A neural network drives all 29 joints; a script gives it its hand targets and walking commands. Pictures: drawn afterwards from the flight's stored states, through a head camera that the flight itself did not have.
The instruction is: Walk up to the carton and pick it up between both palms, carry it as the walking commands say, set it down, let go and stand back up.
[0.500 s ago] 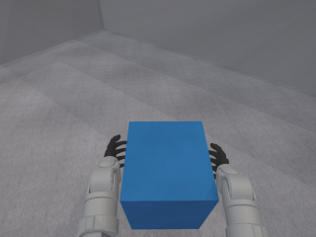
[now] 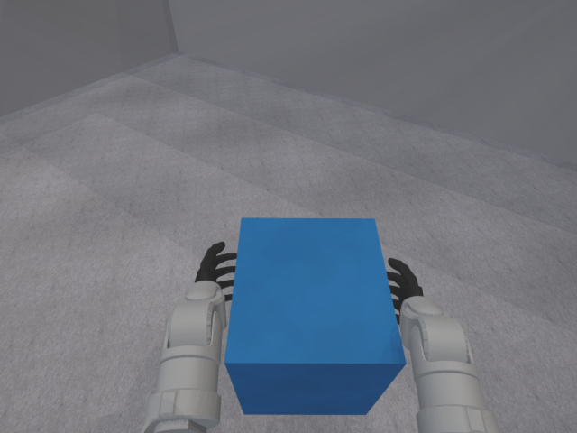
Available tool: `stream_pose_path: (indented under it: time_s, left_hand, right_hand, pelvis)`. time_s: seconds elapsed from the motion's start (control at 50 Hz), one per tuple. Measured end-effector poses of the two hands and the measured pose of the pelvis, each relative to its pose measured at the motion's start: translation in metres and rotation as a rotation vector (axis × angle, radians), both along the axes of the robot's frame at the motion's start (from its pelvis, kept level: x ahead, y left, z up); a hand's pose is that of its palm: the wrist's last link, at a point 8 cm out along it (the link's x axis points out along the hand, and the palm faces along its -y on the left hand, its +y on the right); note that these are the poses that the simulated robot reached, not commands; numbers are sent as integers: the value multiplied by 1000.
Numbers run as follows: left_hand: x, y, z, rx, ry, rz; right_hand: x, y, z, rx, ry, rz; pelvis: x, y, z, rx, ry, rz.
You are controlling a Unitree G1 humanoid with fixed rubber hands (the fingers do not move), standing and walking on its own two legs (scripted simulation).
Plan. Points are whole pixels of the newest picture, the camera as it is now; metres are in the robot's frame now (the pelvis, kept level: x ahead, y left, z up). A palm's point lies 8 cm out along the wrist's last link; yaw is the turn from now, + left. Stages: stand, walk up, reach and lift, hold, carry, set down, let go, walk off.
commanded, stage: hold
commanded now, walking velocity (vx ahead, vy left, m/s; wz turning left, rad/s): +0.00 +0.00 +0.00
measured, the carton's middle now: (306, 320) +0.29 +0.00 -0.02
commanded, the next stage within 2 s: carry in 0.68 s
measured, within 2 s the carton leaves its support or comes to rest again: neither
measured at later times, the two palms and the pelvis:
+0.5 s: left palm (210, 298) +0.29 +0.14 +0.05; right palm (413, 310) +0.28 -0.15 +0.03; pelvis +0.00 -0.02 +0.00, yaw +1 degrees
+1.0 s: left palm (220, 307) +0.25 +0.11 +0.07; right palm (442, 322) +0.24 -0.18 +0.06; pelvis -0.04 -0.04 -0.03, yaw -3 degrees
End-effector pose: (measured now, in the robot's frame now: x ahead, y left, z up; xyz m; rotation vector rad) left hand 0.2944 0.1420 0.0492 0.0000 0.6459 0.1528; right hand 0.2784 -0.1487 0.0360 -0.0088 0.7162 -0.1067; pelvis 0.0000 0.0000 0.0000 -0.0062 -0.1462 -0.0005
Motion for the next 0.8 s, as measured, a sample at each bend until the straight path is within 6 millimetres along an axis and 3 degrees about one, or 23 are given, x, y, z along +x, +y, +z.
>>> stream_pose_path:
  time_s: [0.68, 0.8]
  left_hand:
    - [-7, -7, -4, -5, 8, 28]
    - [-4, -8, 2, -50, -34, 58]
  right_hand:
    - [2, -7, -3, 1, 9, 22]
    - [7, -8, 7, -3, -32, 19]
  pelvis:
    - [2, -21, 0, 5, -5, 18]
    - [-3, -24, -11, 10, 93, 0]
